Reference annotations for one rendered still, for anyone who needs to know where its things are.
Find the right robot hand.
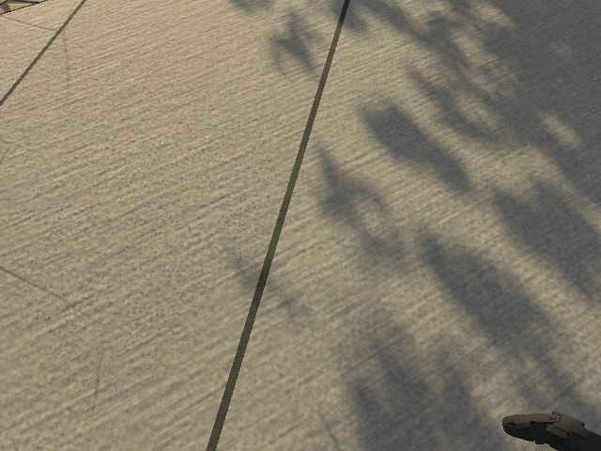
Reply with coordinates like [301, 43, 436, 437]
[502, 411, 601, 451]

